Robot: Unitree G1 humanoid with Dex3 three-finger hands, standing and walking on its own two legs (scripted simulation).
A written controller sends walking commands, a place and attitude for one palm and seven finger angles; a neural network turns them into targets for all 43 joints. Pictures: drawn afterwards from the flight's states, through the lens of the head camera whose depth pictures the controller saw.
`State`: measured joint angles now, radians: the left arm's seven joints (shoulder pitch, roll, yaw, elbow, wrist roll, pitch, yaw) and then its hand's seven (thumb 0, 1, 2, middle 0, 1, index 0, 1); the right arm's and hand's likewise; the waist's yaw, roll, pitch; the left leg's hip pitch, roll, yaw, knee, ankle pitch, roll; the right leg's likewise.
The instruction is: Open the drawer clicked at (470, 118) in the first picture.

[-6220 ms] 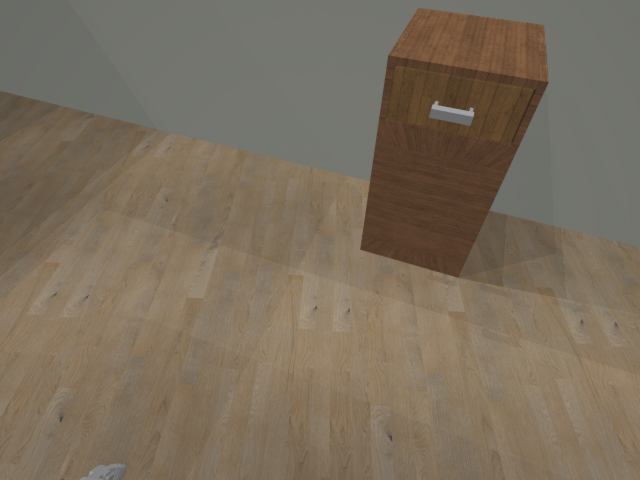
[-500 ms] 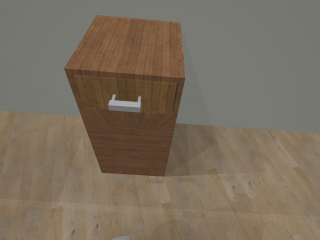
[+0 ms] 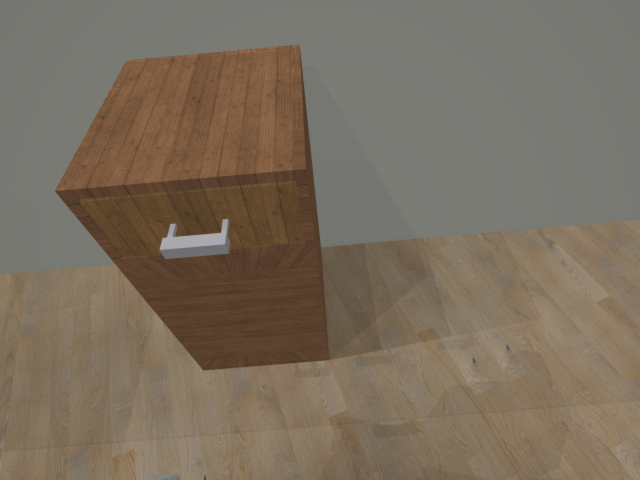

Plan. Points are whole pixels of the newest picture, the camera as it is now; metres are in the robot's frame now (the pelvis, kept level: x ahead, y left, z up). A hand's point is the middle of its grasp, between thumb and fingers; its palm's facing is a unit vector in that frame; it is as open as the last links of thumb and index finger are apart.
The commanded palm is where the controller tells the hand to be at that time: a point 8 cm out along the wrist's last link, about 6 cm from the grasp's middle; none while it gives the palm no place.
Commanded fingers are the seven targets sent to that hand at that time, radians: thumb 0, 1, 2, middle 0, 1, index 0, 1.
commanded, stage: come to a stop and stand still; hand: left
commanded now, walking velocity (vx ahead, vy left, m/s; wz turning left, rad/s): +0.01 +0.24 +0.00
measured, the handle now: (197, 236) +0.51 +0.25 -0.05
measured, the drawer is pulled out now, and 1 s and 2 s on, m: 0.00 0.00 0.00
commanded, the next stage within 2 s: look again from close up in 0.98 s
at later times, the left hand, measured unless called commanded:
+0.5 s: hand out of the picture -0.05 +0.20 -0.15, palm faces +0.13 -0.96 -0.27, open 7.3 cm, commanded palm none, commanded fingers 0.00 0.90 0.90 -0.20 -0.30 -0.20 -0.30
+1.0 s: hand out of the picture -0.04 +0.20 -0.16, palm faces +0.05 -0.98 -0.18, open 7.3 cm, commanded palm none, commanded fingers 0.00 0.90 0.90 -0.20 -0.30 -0.20 -0.30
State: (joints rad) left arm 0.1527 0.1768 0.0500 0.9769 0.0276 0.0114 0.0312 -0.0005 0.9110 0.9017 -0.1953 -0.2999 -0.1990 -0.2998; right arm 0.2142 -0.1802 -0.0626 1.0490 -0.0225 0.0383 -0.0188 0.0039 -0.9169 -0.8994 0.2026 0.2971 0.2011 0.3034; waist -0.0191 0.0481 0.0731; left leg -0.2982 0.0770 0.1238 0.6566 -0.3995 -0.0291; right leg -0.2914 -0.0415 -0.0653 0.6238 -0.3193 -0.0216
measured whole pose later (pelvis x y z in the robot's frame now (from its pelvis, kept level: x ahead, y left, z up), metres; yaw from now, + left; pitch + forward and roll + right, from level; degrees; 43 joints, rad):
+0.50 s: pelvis -0.03 +0.01 +0.02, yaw +2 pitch +0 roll +2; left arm 0.30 0.18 0.05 1.06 0.04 0.02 0.02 0.00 0.90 0.90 -0.20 -0.30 -0.21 -0.30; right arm 0.19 -0.23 -0.04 1.02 -0.02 0.04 0.00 0.00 -0.92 -0.90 0.20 0.30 0.20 0.30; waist 0.06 0.00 0.02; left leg -0.24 0.02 0.01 0.61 -0.35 -0.03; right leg -0.26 -0.07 -0.08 0.43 -0.17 -0.02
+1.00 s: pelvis -0.02 +0.04 +0.02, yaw +1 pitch -1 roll +0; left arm 0.27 0.13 0.00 1.17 0.01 0.00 0.04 0.01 0.93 0.90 -0.20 -0.30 -0.20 -0.30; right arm 0.30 -0.13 0.02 1.15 -0.01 -0.01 -0.04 0.00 -0.92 -0.90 0.20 0.30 0.20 0.30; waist 0.01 0.00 0.01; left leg -0.11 0.01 0.04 0.40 -0.28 0.00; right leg -0.17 -0.03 -0.03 0.42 -0.24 0.01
